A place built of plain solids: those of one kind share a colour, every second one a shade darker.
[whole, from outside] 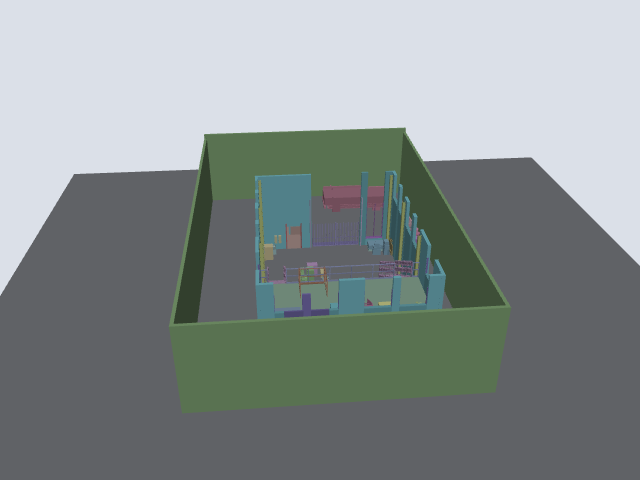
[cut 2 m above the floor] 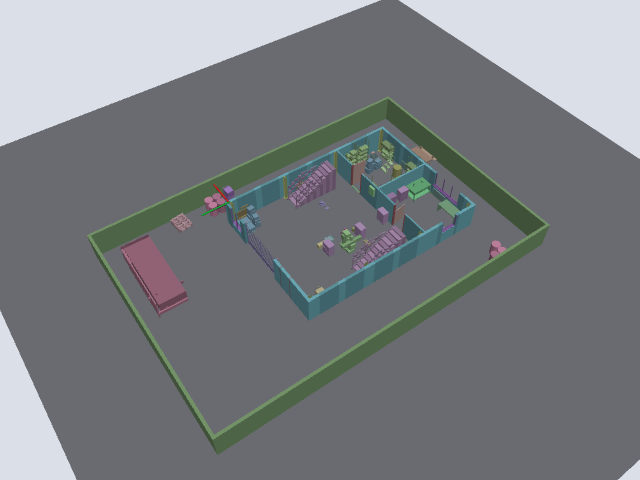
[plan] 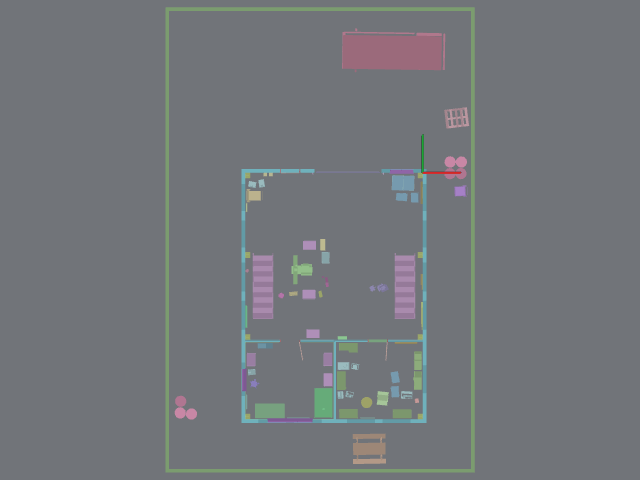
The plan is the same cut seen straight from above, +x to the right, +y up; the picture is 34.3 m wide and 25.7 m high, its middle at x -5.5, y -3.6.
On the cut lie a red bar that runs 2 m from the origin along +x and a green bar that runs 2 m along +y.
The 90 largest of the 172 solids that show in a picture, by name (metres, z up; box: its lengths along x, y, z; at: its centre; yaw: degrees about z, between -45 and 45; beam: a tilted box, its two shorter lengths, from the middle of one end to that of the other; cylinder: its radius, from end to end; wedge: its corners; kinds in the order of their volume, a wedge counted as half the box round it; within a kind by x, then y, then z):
{
 "yard_bound_1": {"box": [0.2, 24.92, 5.65], "at": [-13.68, -3.6, 2.78]},
 "yard_bound_2": {"box": [16.56, 0.2, 5.65], "at": [-5.5, -15.96, 2.78]},
 "yard_bound_3": {"box": [16.56, 0.2, 5.95], "at": [-5.5, 8.77, 2.93]},
 "yard_bound_4": {"box": [0.2, 24.92, 5.65], "at": [2.68, -3.6, 2.78]},
 "wall_1": {"box": [0.2, 1.46, 5.95], "at": [-9.6, -12.68, 2.92]},
 "wall_2": {"box": [0.2, 0.26, 4.1], "at": [-9.6, -11.82, 2.0]},
 "wall_3": {"box": [0.2, 1.21, 1.05], "at": [-9.6, -11.1, 0.47]},
 "wall_4": {"box": [0.2, 0.36, 4.1], "at": [-9.6, -10.32, 2.0]},
 "wall_5": {"box": [0.2, 1.16, 5.95], "at": [-9.6, -9.57, 2.92]},
 "wall_6": {"box": [0.2, 0.61, 5.95], "at": [-9.6, -8.7, 2.92]},
 "wall_7": {"box": [0.2, 1.56, 4.25], "at": [-9.6, -7.62, 2.08]},
 "wall_8": {"box": [0.2, 0.51, 5.95], "at": [-9.6, -6.6, 2.92]},
 "wall_9": {"box": [0.2, 1.56, 4.25], "at": [-9.6, -5.58, 2.08]},
 "wall_10": {"box": [0.2, 0.81, 5.95], "at": [-9.6, -4.4, 2.92]},
 "wall_11": {"box": [0.2, 1.46, 4.25], "at": [-9.6, -3.27, 2.08]},
 "wall_12": {"box": [0.2, 0.51, 5.95], "at": [-9.6, -2.3, 2.92]},
 "wall_13": {"box": [0.2, 1.46, 4.25], "at": [-9.6, -1.32, 2.08]},
 "wall_14": {"box": [0.2, 0.81, 5.95], "at": [-9.6, -0.2, 2.92]},
 "wall_15": {"box": [0.91, 0.2, 5.95], "at": [-9.25, -13.3, 2.92]},
 "wall_16": {"box": [1.85, 0.06, 2.87], "at": [-8.57, -8.97, 1.39]},
 "wall_17": {"box": [0.51, 0.2, 4.1], "at": [-8.55, -13.3, 2.0]},
 "wall_18": {"box": [3.91, 0.2, 5.95], "at": [-7.75, 0.1, 2.92]},
 "wall_19": {"box": [0.51, 0.2, 4.1], "at": [-5.65, -13.3, 2.0]},
 "wall_20": {"box": [1.92, 0.06, 2.87], "at": [-5.6, -8.97, 1.39]},
 "wall_21": {"box": [0.71, 0.2, 5.95], "at": [-5.05, -13.3, 2.92]},
 "wall_22": {"box": [0.06, 4.2, 2.75], "at": [-4.73, -11.1, 1.32]},
 "wall_23": {"box": [0.06, 4.2, 2.75], "at": [-4.67, -11.1, 1.32]},
 "wall_24": {"box": [0.66, 0.2, 5.95], "at": [-4.38, -13.3, 2.92]},
 "wall_25": {"box": [1.81, 0.06, 2.87], "at": [-3.85, -8.97, 1.39]},
 "wall_26": {"box": [1.51, 0.2, 4.1], "at": [-3.3, -13.3, 2.0]},
 "wall_27": {"box": [0.41, 0.2, 5.95], "at": [-2.35, -13.3, 2.92]},
 "wall_28": {"box": [0.46, 0.2, 5.95], "at": [-1.98, 0.1, 2.92]},
 "wall_29": {"box": [1.51, 0.2, 4.1], "at": [-1.4, -13.3, 2.0]},
 "wall_30": {"box": [1.26, 0.2, 0.65], "at": [-1.12, 0.1, 0.28]},
 "wall_31": {"box": [1.85, 0.06, 2.87], "at": [-0.93, -8.97, 1.39]},
 "wall_32": {"box": [0.86, 0.2, 5.95], "at": [-0.23, -13.3, 2.92]},
 "wall_33": {"box": [0.71, 0.2, 5.95], "at": [-0.15, 0.1, 2.92]},
 "wall_34": {"box": [0.2, 1.61, 5.95], "at": [0.1, -12.6, 2.92]},
 "wall_35": {"box": [0.2, 1.51, 4.1], "at": [0.1, -11.05, 2.0]},
 "wall_36": {"box": [0.2, 1.31, 5.95], "at": [0.1, -9.65, 2.92]},
 "wall_37": {"box": [0.2, 0.61, 5.95], "at": [0.1, -8.7, 2.92]},
 "wall_38": {"box": [0.2, 1.56, 4.25], "at": [0.1, -7.62, 2.08]},
 "wall_39": {"box": [0.2, 0.51, 5.95], "at": [0.1, -6.6, 2.92]},
 "wall_40": {"box": [0.2, 1.56, 4.25], "at": [0.1, -5.58, 2.08]},
 "wall_41": {"box": [0.2, 0.81, 5.95], "at": [0.1, -4.4, 2.92]},
 "wall_42": {"box": [0.2, 1.46, 4.25], "at": [0.1, -3.27, 2.08]},
 "wall_43": {"box": [0.2, 0.51, 5.95], "at": [0.1, -2.3, 2.92]},
 "wall_44": {"box": [0.2, 1.46, 4.25], "at": [0.1, -1.32, 2.08]},
 "wall_45": {"box": [0.2, 0.81, 5.95], "at": [0.1, -0.2, 2.92]},
 "raised_floor_deck_1": {"box": [9.56, 4.32, 0.2], "at": [-4.75, -11.07, 2.8]},
 "beyond_van_1": {"box": [0.66, 0.23, 0.71], "at": [-3.31, 5.67, 0.3], "yaw": -0.9},
 "beyond_van_2": {"box": [3.79, 0.08, 1.48], "at": [-2.32, 7.49, 0.68], "yaw": -0.9},
 "beyond_van_3": {"box": [5.29, 1.81, 0.65], "at": [-1.63, 6.43, 0.97], "yaw": -0.9},
 "beyond_van_4": {"box": [4.94, 1.29, 0.08], "at": [-1.52, 6.17, 0.32], "yaw": -0.9},
 "beyond_van_5": {"box": [1.36, 0.16, 1.0], "at": [0.35, 7.41, 0.79], "yaw": -0.9},
 "tool_cabinet_1": {"box": [0.46, 0.66, 0.91], "at": [-9.19, -10.01, 0.55]},
 "tool_cabinet_2": {"box": [0.66, 0.46, 0.91], "at": [-6.09, -6.5, 0.55]},
 "tool_cabinet_3": {"box": [0.7, 0.45, 0.89], "at": [-6.09, -6.5, 0.56]},
 "tool_cabinet_4": {"box": [0.66, 0.44, 0.91], "at": [-6.06, -3.9, 0.55], "yaw": 0.1},
 "tool_cabinet_5": {"box": [0.7, 0.45, 0.89], "at": [-6.06, -3.89, 0.56], "yaw": 0.1},
 "tool_cabinet_6": {"box": [0.7, 0.46, 0.93], "at": [-5.88, -8.62, 0.56]},
 "tool_cabinet_7": {"box": [0.45, 0.7, 0.89], "at": [-5.08, -11.08, 0.56]},
 "tool_cabinet_8": {"box": [0.5, 0.65, 0.85], "at": [-5.07, -11.09, 0.55]},
 "tool_cabinet_9": {"box": [0.46, 0.66, 0.91], "at": [-5.07, -9.99, 0.55]},
 "beyond_drums_1": {"cylinder": 0.3, "from": [-12.98, -12.86, -0.06], "to": [-12.98, -12.86, 0.87]},
 "beyond_drums_2": {"cylinder": 0.3, "from": [-12.96, -12.24, -0.06], "to": [-12.96, -12.24, 0.87]},
 "beyond_drums_3": {"cylinder": 0.3, "from": [-12.38, -12.92, -0.06], "to": [-12.38, -12.92, 0.87]},
 "beyond_drums_4": {"cylinder": 0.3, "from": [1.46, -0.05, -0.06], "to": [1.46, -0.05, 0.87]},
 "beyond_drums_5": {"cylinder": 0.3, "from": [1.47, 0.58, -0.06], "to": [1.47, 0.58, 0.87]},
 "beyond_drums_6": {"cylinder": 0.3, "from": [2.05, -0.04, -0.06], "to": [2.05, -0.04, 0.87]},
 "beyond_drums_7": {"cylinder": 0.3, "from": [2.07, 0.58, -0.06], "to": [2.07, 0.58, 0.87]},
 "carton_1": {"box": [0.4, 0.6, 0.5], "at": [-1.48, -10.95, 0.2], "yaw": 10.5},
 "carton_2": {"box": [0.58, 0.79, 0.34], "at": [-1.35, -0.55, 0.31], "yaw": -1.6},
 "carton_3": {"box": [0.6, 0.4, 0.5], "at": [-1.12, -1.3, 0.2], "yaw": -5.4},
 "carton_4": {"box": [0.58, 0.79, 0.34], "at": [-0.75, -0.56, 0.31], "yaw": -1.2},
 "wall_over_deck_1": {"box": [1.56, 0.1, 1.16], "at": [-8.05, -13.26, 3.46]},
 "wall_over_deck_2": {"box": [0.46, 0.1, 2.22], "at": [-7.1, -13.26, 3.99]},
 "wall_over_deck_3": {"box": [1.56, 0.1, 1.16], "at": [-6.15, -13.26, 3.46]},
 "filing_lateral_1": {"box": [0.9, 0.48, 1.05], "at": [-2.71, -12.91, 3.38]},
 "beyond_wheeled_bin_1": {"box": [0.51, 0.48, 1.08], "at": [2.0, -0.99, 0.48], "yaw": 2.5},
 "beyond_wheeled_bin_2": {"box": [0.6, 0.53, 0.4], "at": [2.0, -0.99, 0.82], "yaw": 2.5},
 "spill_kit_1": {"box": [0.62, 0.51, 1.12], "at": [-8.98, -1.23, 0.51]},
 "surface_table_1": {"box": [0.96, 1.56, 0.22], "at": [-5.31, -12.33, 0.79]},
 "shelving_bay_1": {"box": [0.47, 1.0, 0.22], "at": [-4.35, -11.12, 1.26]},
 "shelving_bay_2": {"box": [1.0, 0.5, 0.22], "at": [-3.98, -12.9, 1.26]},
 "shelving_bay_3": {"box": [1.0, 0.49, 0.22], "at": [-1.11, -12.9, 1.26]},
 "filing_mid_1": {"box": [0.47, 0.62, 1.05], "at": [-5.54, -12.84, 3.38]},
 "drum_1": {"cylinder": 0.3, "from": [-3.0, -12.3, 0.0], "to": [-3.0, -12.3, 0.88]},
 "milling_machine_1": {"box": [0.42, 0.36, 1.56], "at": [-6.29, -5.16, 0.73]},
 "door_leaf_1": {"box": [0.044, 0.99, 2.14], "at": [-1.94, -9.56, 1.02], "yaw": -4.0}
}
